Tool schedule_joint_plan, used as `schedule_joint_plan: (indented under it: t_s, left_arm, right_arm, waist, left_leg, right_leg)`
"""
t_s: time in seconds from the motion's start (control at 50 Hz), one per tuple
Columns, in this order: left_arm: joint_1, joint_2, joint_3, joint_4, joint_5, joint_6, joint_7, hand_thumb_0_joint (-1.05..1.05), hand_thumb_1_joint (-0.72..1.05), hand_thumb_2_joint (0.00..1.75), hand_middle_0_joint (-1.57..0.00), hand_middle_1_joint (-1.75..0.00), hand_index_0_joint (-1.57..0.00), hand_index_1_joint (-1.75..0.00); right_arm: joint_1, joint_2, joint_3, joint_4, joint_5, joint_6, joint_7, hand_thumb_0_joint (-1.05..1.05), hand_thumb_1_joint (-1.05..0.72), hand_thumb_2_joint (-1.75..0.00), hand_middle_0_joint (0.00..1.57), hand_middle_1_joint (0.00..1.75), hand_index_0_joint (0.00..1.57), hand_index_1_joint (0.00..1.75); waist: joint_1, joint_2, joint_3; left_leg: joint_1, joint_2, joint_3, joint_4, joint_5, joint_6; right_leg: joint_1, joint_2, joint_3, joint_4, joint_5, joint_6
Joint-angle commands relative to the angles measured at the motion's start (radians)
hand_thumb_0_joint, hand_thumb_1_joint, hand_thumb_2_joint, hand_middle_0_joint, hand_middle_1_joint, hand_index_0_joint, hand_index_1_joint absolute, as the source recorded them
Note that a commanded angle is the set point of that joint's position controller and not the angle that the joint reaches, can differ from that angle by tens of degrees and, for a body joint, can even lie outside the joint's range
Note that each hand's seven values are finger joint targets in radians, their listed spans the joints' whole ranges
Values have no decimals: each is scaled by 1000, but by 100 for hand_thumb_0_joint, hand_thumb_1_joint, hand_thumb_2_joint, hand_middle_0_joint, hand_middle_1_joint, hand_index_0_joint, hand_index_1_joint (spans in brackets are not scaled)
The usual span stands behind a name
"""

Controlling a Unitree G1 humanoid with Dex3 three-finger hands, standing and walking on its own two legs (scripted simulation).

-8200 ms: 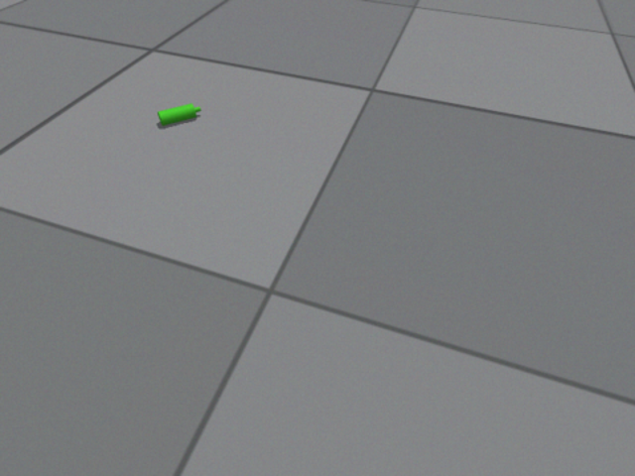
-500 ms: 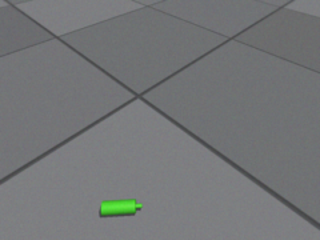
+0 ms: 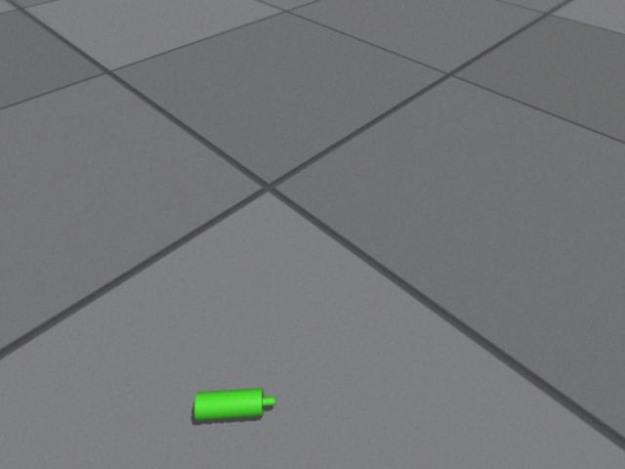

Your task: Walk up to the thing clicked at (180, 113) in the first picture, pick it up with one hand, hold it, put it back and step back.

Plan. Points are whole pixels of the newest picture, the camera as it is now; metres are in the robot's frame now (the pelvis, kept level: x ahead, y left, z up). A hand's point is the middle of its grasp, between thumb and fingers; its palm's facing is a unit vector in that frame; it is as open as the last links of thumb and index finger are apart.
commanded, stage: stand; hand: left
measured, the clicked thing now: (236, 403) +0.46 +0.21 -0.74
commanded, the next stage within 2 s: none
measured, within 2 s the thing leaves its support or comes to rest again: neither
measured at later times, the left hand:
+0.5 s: hand out of the picture +0.09 +0.25 -0.15, palm faces -0.02 -0.94 -0.34, open 7.4 cm
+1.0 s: hand out of the picture +0.08 +0.25 -0.16, palm faces -0.02 -0.94 -0.34, open 7.4 cm
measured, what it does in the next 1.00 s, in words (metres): stands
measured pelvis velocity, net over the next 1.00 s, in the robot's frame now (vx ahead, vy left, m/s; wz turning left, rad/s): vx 0.01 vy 0.00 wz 0.00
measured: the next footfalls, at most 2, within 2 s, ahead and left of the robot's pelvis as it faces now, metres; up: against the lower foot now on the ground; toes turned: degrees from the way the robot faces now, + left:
none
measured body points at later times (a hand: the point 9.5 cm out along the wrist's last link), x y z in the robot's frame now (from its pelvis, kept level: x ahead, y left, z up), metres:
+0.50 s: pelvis +0.01 +0.00 +0.00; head +0.01 +0.00 +0.45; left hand +0.09 +0.30 -0.13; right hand +0.09 -0.30 -0.13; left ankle +0.02 +0.13 -0.75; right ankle +0.01 -0.12 -0.75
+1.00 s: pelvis +0.01 +0.00 +0.00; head +0.02 +0.00 +0.45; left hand +0.08 +0.30 -0.13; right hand +0.08 -0.30 -0.13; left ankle +0.02 +0.13 -0.75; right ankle +0.01 -0.12 -0.75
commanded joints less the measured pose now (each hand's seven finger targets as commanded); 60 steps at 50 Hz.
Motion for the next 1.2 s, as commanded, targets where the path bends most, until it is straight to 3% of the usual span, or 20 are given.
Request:
schedule_joint_plan:
  t_s: [0.0,0.08,0.2,0.3,0.52,0.64,0.8,1.06,1.16,1.18]
  left_arm:
    - [-37,216,38,-58,2,-27,19,0,90,90,-20,-30,-20,-30]
    - [-35,215,39,-57,5,-22,17,0,90,90,-20,-30,-20,-30]
    - [-32,212,38,-62,4,-29,19,0,90,90,-20,-30,-20,-30]
    - [-40,212,38,-66,3,-28,20,0,90,90,-20,-30,-20,-30]
    - [-36,211,38,-61,3,-26,22,0,90,90,-20,-30,-20,-30]
    - [-42,217,40,-64,5,-30,24,0,90,90,-20,-30,-20,-30]
    - [-30,217,41,-63,4,-27,22,0,90,90,-20,-30,-20,-30]
    - [-31,213,39,-64,4,-25,22,0,90,90,-20,-30,-20,-30]
    - [-20,220,40,-61,5,-25,20,0,90,90,-20,-30,-20,-30]
    - [-23,220,39,-65,6,-26,21,0,90,90,-20,-30,-20,-30]
  right_arm:
    - [-33,-209,-38,-62,0,-23,-15,0,-90,-90,20,30,20,30]
    - [-37,-210,-37,-63,3,-22,-15,0,-90,-90,20,30,20,30]
    - [-40,-214,-40,-72,0,-28,-16,0,-90,-90,20,30,20,30]
    - [-35,-216,-40,-69,1,-27,-20,0,-90,-90,20,30,20,30]
    - [-42,-213,-38,-70,1,-22,-19,0,-90,-90,20,30,20,30]
    - [-44,-213,-39,-77,2,-23,-19,0,-90,-90,20,30,20,30]
    - [-38,-210,-38,-76,1,-24,-19,0,-90,-90,20,30,20,30]
    - [-33,-215,-39,-75,1,-22,-19,0,-90,-90,20,30,20,30]
    - [-31,-213,-38,-74,2,-21,-18,0,-90,-90,20,30,20,30]
    - [-32,-211,-39,-78,1,-22,-18,0,-90,-90,20,30,20,30]
  waist:
    - [-1,-2,-50]
    - [0,0,-24]
    - [1,8,-94]
    - [-1,10,-106]
    - [1,14,-46]
    - [-1,4,-69]
    - [2,7,-57]
    - [-1,11,-56]
    - [1,7,-51]
    - [-1,4,-67]
  left_leg:
    - [13,101,-95,-49,45,32]
    - [-1,95,-101,-58,-11,31]
    - [46,111,-93,-33,138,34]
    - [53,112,-84,-26,171,35]
    - [29,108,-89,-50,88,31]
    - [45,112,-86,-40,112,36]
    - [33,109,-89,-52,88,32]
    - [36,107,-90,-51,95,30]
    - [34,105,-88,-49,49,32]
    - [47,109,-87,-46,83,32]
  right_leg:
    - [-21,-129,109,-76,29,-17]
    - [-46,-123,107,-82,-45,-17]
    - [8,-133,101,-51,131,-20]
    - [34,-139,101,-47,191,-20]
    - [-1,-131,103,-71,98,-16]
    - [17,-136,103,-69,137,-17]
    - [7,-131,101,-72,90,-18]
    - [0,-129,102,-66,99,-21]
    - [-10,-131,109,-75,61,-20]
    - [-5,-131,105,-67,90,-22]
